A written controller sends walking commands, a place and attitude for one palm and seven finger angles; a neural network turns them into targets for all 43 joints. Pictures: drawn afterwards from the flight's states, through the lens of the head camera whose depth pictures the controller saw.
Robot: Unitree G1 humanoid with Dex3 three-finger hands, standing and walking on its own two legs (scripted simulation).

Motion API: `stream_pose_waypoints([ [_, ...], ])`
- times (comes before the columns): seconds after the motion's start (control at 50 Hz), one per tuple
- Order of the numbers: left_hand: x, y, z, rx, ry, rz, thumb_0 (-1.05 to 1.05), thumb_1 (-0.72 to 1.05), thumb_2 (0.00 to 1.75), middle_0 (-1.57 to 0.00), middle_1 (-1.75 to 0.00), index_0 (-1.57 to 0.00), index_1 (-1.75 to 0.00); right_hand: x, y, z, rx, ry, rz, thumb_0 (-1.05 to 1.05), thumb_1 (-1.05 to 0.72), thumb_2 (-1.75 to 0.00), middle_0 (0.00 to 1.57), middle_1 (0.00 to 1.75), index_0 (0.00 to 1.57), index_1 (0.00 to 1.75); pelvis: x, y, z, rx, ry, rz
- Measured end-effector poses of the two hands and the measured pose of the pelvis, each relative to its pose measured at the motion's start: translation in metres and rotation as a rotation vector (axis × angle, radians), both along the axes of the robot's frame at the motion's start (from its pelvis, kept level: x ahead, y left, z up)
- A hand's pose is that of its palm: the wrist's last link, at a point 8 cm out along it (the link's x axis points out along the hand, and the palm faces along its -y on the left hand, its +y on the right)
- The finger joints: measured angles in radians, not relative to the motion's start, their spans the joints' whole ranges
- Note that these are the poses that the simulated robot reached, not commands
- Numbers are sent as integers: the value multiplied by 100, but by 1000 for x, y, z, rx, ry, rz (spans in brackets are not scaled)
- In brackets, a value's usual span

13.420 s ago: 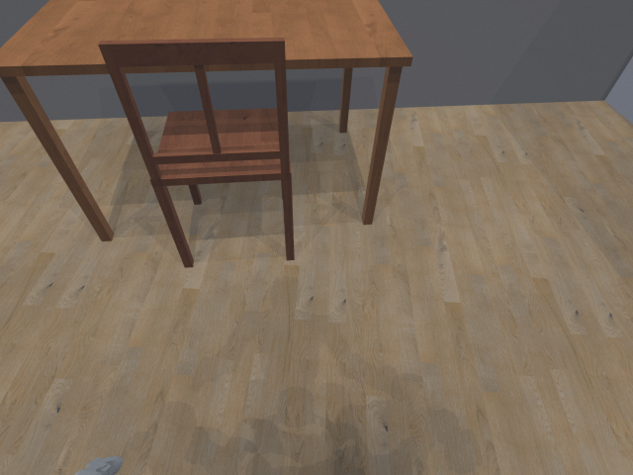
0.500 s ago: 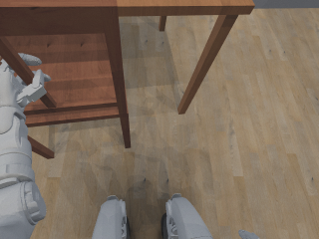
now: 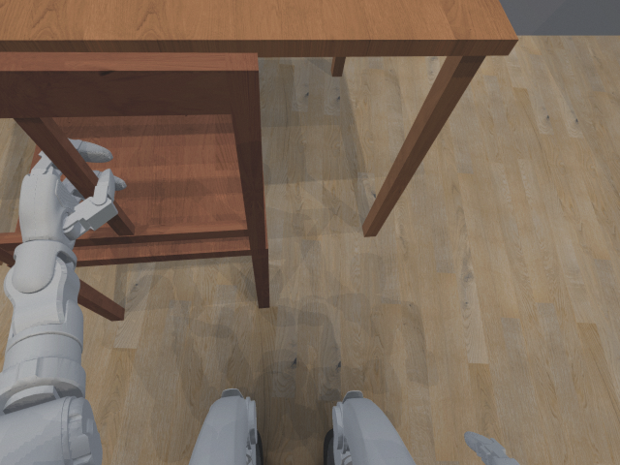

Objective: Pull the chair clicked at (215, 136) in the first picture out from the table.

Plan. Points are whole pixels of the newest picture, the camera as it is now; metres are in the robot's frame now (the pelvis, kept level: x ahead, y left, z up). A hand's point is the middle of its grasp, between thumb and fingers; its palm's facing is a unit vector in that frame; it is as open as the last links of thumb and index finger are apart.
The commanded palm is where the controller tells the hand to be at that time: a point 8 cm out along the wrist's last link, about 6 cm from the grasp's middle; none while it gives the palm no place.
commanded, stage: step backward, pulling the chair out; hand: left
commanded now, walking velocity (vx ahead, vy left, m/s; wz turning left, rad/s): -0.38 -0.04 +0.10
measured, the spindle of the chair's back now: (89, 185) +0.46 +0.27 +0.01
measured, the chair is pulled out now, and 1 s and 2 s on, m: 0.03 0.19 0.24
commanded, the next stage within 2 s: none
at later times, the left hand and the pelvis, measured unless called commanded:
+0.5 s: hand (137, 223) +0.40 +0.20 +0.03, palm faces +0.22 -0.96 -0.14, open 5.0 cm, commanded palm +0.37 +0.24 +0.03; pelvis -0.01 +0.00 +0.09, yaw +1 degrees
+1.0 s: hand (193, 316) +0.29 +0.12 +0.03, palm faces +0.10 -0.98 -0.19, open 5.0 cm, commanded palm +0.29 +0.17 +0.04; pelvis -0.08 -0.03 +0.09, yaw +3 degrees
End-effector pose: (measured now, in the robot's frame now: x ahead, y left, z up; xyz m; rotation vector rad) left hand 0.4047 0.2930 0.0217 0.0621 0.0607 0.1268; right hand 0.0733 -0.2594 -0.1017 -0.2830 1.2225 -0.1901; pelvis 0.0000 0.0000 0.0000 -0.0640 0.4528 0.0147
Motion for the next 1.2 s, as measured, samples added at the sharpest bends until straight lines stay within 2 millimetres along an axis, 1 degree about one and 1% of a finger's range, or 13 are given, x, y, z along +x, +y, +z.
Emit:
stream_pose_waypoints([
  [0.06,-1,-3,11,75,154,68,-2,71,79,-45,-142,-43,-145,3,8,15,9,9,-37,1,-91,-90,20,30,20,30,1,1,22,10,-77,12],
  [0.1,-4,-7,16,37,249,145,-2,71,78,-39,-132,-44,-145,4,14,31,17,6,-52,1,-91,-90,20,30,20,30,5,2,39,14,-108,16],
  [0.16,-7,-14,21,-35,327,222,0,72,78,-31,-118,-46,-145,3,19,53,16,10,-58,1,-91,-90,20,30,20,30,11,2,60,18,-141,19],
  [0.24,-10,-21,25,-56,373,234,2,73,78,-27,-107,-48,-145,-8,12,75,-19,29,-69,1,-90,-90,20,30,21,30,11,2,76,13,-173,32],
  [0.32,-16,-28,26,-33,384,196,1,73,76,-28,-104,-48,-145,-26,0,85,-60,60,-88,1,-90,-90,20,30,21,30,6,2,83,15,-198,35],
  [0.4,-24,-36,27,-6,386,164,0,73,76,-28,-103,-49,-145,-46,-11,85,-75,93,-109,1,-90,-90,20,30,21,30,-1,1,85,23,-217,22],
  [0.46,-33,-44,27,5,391,149,-1,73,75,-28,-102,-49,-145,-59,-14,83,-70,110,-127,1,-90,-90,20,30,20,30,-8,-1,88,23,-231,12],
  [0.58,-54,-64,28,17,403,122,-2,73,74,-27,-102,-49,-145,-72,-15,80,-46,88,-148,1,-91,-90,20,30,20,30,-25,-8,92,27,-254,9],
  [0.76,-93,-94,30,52,436,59,-4,72,73,-26,-105,-49,-145,-71,-19,75,-20,-29,-120,1,-90,-90,20,30,21,30,-56,-17,91,40,-305,21],
  [0.88,-119,-111,31,71,450,35,-4,71,74,-26,-108,-49,-145,-68,-23,71,-9,-95,-86,1,-90,-90,20,30,21,30,-70,-23,90,51,-349,27],
  [0.98,-138,-120,32,72,456,33,-4,71,74,-26,-108,-49,-145,-67,-26,71,-5,-128,-72,1,-90,-90,20,30,21,30,-75,-26,91,60,-380,29],
  [1.06,-149,-123,32,70,464,23,-4,71,74,-25,-108,-50,-145,-68,-28,75,-19,-135,-62,1,-90,-90,20,30,21,30,-76,-23,94,64,-395,35],
  [1.2,-159,-121,32,82,460,-24,-4,71,74,-23,-110,-50,-145,-65,-20,82,-43,-150,-52,1,-91,-90,20,30,20,30,-77,-14,95,63,-414,25],
])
